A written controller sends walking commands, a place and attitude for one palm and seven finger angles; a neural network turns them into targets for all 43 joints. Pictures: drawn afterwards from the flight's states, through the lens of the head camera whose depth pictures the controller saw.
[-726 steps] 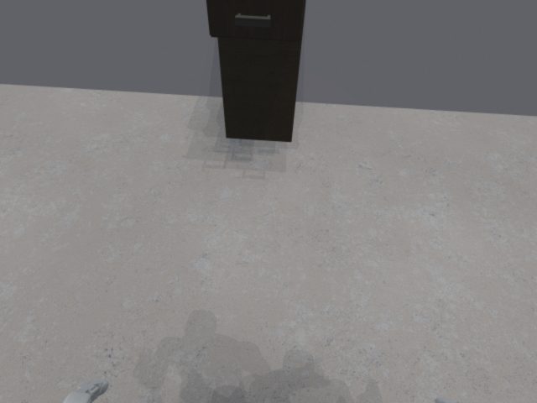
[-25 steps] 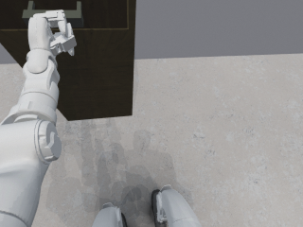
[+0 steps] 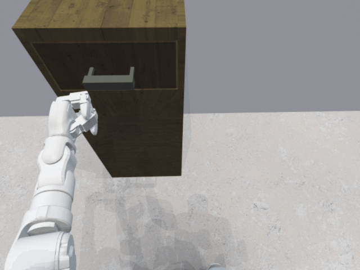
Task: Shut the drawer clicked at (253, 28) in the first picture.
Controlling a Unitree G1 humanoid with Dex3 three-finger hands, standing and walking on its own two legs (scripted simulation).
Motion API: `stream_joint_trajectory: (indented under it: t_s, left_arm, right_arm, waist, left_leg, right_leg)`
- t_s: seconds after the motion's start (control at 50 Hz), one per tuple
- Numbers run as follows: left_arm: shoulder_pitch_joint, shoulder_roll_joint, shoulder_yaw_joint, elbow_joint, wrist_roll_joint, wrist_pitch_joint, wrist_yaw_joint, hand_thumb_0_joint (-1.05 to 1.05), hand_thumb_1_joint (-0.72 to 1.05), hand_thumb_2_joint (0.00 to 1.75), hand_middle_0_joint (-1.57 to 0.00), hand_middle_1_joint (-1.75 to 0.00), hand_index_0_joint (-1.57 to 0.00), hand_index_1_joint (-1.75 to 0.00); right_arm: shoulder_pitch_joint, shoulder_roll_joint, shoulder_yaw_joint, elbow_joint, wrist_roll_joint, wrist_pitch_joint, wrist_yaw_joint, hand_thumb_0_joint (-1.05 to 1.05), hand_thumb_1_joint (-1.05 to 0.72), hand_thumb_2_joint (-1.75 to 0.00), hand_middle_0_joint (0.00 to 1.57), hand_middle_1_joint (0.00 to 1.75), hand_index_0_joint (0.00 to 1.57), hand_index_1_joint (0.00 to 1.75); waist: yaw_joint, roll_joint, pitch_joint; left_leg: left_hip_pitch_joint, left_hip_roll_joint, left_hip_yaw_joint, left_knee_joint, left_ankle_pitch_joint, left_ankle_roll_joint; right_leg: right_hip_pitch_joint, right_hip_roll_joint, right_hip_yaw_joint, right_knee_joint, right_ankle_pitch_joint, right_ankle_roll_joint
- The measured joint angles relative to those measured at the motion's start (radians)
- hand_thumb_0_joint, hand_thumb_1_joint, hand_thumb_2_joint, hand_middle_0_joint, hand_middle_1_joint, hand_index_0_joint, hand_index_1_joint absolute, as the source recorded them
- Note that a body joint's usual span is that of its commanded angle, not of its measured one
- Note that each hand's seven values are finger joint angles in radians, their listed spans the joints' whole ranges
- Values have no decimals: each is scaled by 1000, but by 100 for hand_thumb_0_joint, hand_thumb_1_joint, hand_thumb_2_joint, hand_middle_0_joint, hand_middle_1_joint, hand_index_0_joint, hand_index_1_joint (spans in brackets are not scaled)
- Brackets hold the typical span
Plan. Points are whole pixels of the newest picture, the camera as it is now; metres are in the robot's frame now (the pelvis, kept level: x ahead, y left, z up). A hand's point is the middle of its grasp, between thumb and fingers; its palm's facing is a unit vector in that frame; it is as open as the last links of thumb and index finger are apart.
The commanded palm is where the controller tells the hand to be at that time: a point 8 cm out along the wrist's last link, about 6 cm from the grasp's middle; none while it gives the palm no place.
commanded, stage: draw the hand back to the body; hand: left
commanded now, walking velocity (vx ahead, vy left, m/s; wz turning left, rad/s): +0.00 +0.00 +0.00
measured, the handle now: (110, 76) +0.59 +0.18 +0.05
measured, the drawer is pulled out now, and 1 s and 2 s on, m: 0.00 0.00 0.00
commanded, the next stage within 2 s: step back with the hand held close in 1.08 s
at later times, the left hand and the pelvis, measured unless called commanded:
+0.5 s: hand (35, 182) +0.26 +0.23 +0.13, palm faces +0.26 -0.94 -0.24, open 3.3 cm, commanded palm +0.22 +0.26 +0.16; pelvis -0.02 +0.01 +0.03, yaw +2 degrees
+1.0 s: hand out of the picture +0.14 +0.26 +0.19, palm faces +0.45 -0.79 -0.42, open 3.3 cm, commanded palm +0.10 +0.29 +0.21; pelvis -0.02 +0.01 +0.03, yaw +2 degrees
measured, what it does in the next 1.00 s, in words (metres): stands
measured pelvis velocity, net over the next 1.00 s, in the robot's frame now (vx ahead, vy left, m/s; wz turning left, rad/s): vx -0.02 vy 0.01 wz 0.04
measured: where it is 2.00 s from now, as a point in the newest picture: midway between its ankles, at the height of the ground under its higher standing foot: outside the picture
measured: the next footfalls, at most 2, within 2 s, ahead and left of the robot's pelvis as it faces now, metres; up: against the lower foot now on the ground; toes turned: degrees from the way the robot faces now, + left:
none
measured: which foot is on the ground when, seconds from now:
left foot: down 0.00-1.00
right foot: down 0.00-1.00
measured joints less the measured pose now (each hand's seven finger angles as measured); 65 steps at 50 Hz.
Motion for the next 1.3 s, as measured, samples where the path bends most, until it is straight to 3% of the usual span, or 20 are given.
stream_joint_trajectory:
  t_s: [0.08,0.22,0.28,0.36,0.54,0.8,0.94,1.14,1.22,1.3]
  left_arm:
    - [110,-30,-45,-112,-31,27,-16,2,89,90,-140,-160,-140,-160]
    - [238,-57,-95,-267,-45,94,-42,2,90,90,-140,-160,-140,-160]
    - [314,-42,-137,-391,21,132,50,2,89,90,-140,-160,-140,-160]
    - [418,-44,-182,-545,65,168,149,2,89,90,-140,-160,-140,-160]
    - [610,-40,-173,-743,104,228,232,2,89,90,-140,-160,-140,-160]
    - [905,-8,-73,-1059,108,219,248,2,89,90,-140,-160,-140,-160]
    - [1051,18,-14,-1181,111,214,259,2,89,90,-140,-160,-140,-160]
    - [1015,-13,-27,-1160,123,208,279,2,89,90,-140,-160,-141,-160]
    - [1016,-7,-35,-1167,124,211,279,2,89,90,-140,-160,-141,-160]
    - [1041,6,23,-1178,124,160,275,2,89,90,-140,-160,-141,-160]
  right_arm:
    - [-57,-3,-3,5,14,-26,-18,0,-90,-90,20,30,20,30]
    - [-158,-7,5,-14,23,-77,-49,1,-91,-90,20,30,20,30]
    - [-193,9,8,-16,22,-83,-65,1,-91,-90,20,30,20,30]
    - [-219,23,19,-12,20,-89,-83,1,-90,-90,20,30,20,30]
    - [-231,48,48,20,0,-95,-103,1,-90,-90,21,30,20,30]
    - [-199,44,32,51,-27,-126,-88,1,-90,-90,21,30,20,30]
    - [-189,35,14,49,-27,-156,-97,1,-90,-90,21,30,20,30]
    - [-209,40,18,65,-30,-192,-114,1,-90,-90,21,30,20,30]
    - [-203,48,23,68,-34,-203,-115,1,-90,-90,21,30,20,30]
    - [-212,51,26,47,-36,-167,-109,1,-90,-90,21,30,20,30]
  waist:
    - [25,-3,8]
    - [59,-5,34]
    - [75,-12,58]
    - [98,-7,85]
    - [129,0,141]
    - [137,22,145]
    - [157,26,141]
    - [167,19,166]
    - [160,18,164]
    - [130,18,144]
  left_leg:
    - [77,-6,-15,-30,8,-1]
    - [179,-24,-22,-69,31,5]
    - [250,-32,-12,-119,52,8]
    - [341,-41,-9,-197,91,11]
    - [484,-48,-11,-311,144,14]
    - [558,-44,-11,-349,153,13]
    - [560,-37,-11,-334,146,9]
    - [550,-39,-21,-322,155,6]
    - [554,-34,-18,-325,155,2]
    - [505,-25,-8,-310,152,3]
  right_leg:
    - [85,-6,-14,-30,2,2]
    - [188,-23,-20,-61,15,9]
    - [250,-27,-9,-94,30,11]
    - [338,-32,-6,-163,62,15]
    - [483,-34,-8,-273,111,19]
    - [558,-28,-8,-317,123,20]
    - [565,-22,-9,-312,122,17]
    - [559,-25,-19,-300,126,11]
    - [560,-20,-15,-301,126,8]
    - [518,-9,-7,-312,141,6]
